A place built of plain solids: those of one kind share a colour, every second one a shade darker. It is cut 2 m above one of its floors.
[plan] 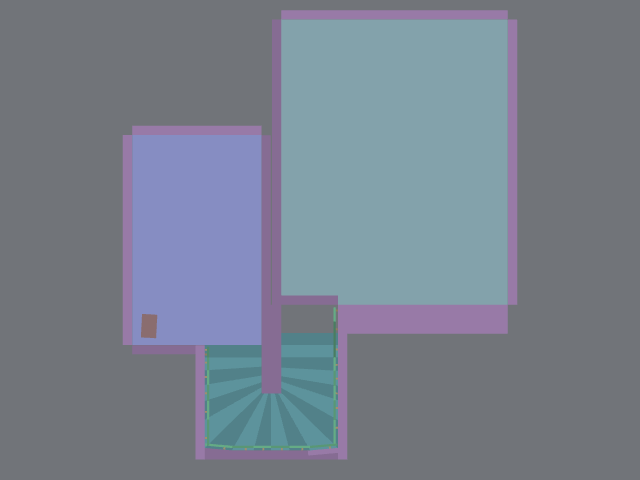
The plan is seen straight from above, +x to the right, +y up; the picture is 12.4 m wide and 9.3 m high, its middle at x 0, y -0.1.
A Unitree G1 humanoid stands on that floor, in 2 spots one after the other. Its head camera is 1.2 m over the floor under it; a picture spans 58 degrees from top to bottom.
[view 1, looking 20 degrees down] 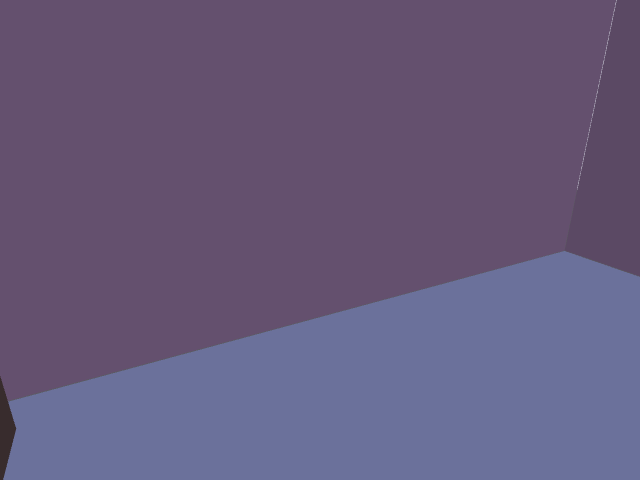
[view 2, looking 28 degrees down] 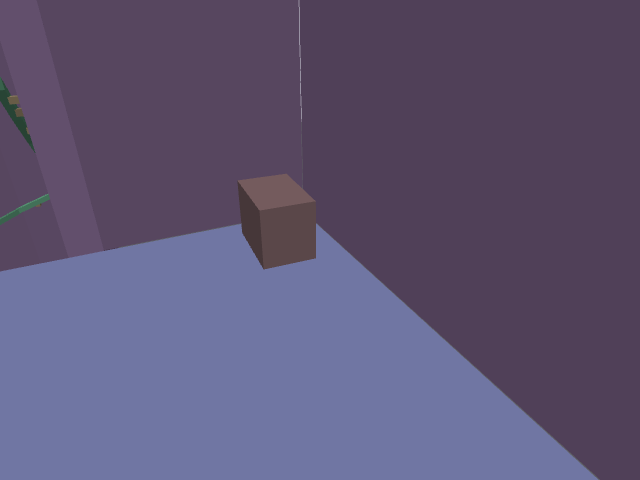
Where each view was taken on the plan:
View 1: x -1.81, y -1.14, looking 152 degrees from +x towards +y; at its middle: wall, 2.20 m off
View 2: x -2.57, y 0.31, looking -116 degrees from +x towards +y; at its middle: floor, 2.56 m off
